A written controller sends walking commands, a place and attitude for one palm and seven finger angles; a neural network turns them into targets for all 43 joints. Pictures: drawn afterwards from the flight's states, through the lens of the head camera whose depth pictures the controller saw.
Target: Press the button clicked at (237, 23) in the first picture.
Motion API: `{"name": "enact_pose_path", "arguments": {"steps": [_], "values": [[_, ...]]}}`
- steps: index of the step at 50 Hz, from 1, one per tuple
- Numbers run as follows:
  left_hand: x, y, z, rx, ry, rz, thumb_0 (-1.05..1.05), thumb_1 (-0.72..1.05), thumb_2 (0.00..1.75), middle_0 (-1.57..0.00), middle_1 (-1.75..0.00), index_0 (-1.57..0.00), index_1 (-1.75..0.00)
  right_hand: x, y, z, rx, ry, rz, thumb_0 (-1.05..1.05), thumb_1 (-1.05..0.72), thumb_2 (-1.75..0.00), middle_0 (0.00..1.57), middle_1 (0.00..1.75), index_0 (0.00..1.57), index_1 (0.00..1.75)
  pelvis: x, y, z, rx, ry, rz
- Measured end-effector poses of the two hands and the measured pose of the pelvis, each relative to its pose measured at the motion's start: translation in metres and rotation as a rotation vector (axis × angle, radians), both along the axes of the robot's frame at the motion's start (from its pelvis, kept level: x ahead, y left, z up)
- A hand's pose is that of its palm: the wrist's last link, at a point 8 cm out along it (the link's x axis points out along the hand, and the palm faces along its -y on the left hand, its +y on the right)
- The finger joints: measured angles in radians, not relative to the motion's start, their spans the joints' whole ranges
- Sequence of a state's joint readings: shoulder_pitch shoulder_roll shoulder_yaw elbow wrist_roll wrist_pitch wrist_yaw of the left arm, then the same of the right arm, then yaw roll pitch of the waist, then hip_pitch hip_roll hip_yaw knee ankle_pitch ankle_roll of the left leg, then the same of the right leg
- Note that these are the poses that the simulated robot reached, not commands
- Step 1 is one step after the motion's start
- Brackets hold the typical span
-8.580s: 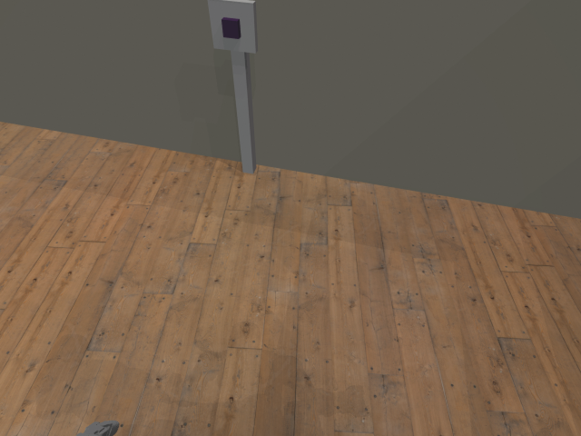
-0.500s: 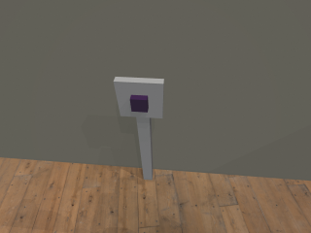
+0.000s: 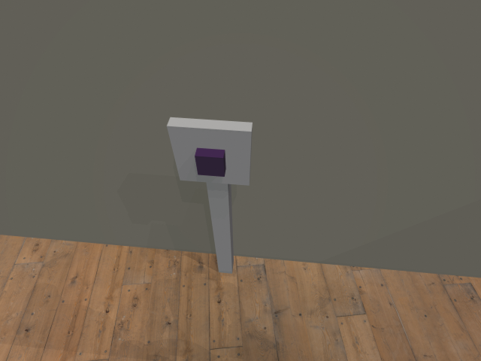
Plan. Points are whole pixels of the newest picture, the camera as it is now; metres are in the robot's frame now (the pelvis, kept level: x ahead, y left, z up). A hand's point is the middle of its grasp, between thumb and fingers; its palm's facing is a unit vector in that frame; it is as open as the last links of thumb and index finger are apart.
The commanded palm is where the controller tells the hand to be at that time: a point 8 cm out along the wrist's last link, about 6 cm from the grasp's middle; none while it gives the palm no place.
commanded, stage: come to a stop and stand still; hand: left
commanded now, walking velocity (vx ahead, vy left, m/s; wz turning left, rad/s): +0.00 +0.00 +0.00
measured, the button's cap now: (211, 161) +0.53 +0.10 -0.02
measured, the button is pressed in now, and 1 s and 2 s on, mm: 0 0 0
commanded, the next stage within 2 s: look again from close up in 0.78 s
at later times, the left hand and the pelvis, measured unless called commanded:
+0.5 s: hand out of the picture +0.08 +0.15 -0.17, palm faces +0.01 -0.98 -0.22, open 7.3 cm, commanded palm none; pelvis +0.04 -0.03 +0.00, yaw +0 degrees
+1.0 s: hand out of the picture +0.04 +0.14 -0.17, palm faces +0.03 -0.98 -0.21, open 7.3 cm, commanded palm none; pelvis +0.03 -0.04 +0.00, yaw +0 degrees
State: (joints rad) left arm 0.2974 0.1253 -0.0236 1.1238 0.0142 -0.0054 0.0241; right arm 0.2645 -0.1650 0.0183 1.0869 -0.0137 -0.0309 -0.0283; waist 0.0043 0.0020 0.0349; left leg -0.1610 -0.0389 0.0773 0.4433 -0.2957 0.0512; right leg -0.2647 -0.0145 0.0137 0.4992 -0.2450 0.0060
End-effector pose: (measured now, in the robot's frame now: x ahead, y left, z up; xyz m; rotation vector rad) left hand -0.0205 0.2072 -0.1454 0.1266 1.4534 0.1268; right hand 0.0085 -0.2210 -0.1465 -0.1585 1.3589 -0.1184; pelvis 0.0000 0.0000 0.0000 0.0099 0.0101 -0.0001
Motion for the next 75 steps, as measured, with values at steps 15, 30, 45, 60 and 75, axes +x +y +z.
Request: {"name": "enact_pose_path", "arguments": {"steps": [15,30,45,60,75], "values": [[0.067,0.002,0.003,0.053,-0.089,-0.019,0.01,0.92,0.89,-0.20,-0.30,-0.20,-0.29,0.034,-0.020,-0.003,-0.010,0.004,-0.007,0.01,-0.92,-0.90,0.20,0.30,0.20,0.30,0.031,-0.019,-0.001,-0.002,0.005,0.001],[0.094,-0.011,0.004,0.056,-0.139,-0.021,0.00,0.92,0.89,-0.20,-0.30,-0.20,-0.29,0.033,-0.031,-0.003,-0.007,0.038,-0.019,0.00,-0.91,-0.90,0.20,0.30,0.20,0.30,0.041,-0.033,-0.001,-0.004,0.005,0.005],[0.070,-0.019,0.003,0.049,-0.111,-0.002,0.00,0.92,0.89,-0.20,-0.30,-0.20,-0.29,0.022,-0.039,0.000,-0.013,0.036,-0.021,0.00,-0.91,-0.90,0.20,0.30,0.20,0.30,0.033,-0.040,0.001,-0.006,-0.010,0.006],[0.037,-0.025,0.003,0.035,-0.068,0.012,0.00,0.92,0.89,-0.20,-0.30,-0.20,-0.29,-0.001,-0.035,0.000,0.002,0.063,-0.022,0.00,-0.91,-0.90,0.20,0.30,0.20,0.30,0.021,-0.041,0.002,-0.005,-0.017,0.007],[0.032,-0.023,0.007,0.042,-0.102,0.060,0.01,0.93,0.89,-0.20,-0.30,-0.20,-0.30,-0.012,-0.032,0.001,0.006,0.048,-0.035,0.01,-0.91,-0.90,0.20,0.30,0.20,0.30,0.011,-0.039,0.001,-0.012,-0.014,0.006]]}}
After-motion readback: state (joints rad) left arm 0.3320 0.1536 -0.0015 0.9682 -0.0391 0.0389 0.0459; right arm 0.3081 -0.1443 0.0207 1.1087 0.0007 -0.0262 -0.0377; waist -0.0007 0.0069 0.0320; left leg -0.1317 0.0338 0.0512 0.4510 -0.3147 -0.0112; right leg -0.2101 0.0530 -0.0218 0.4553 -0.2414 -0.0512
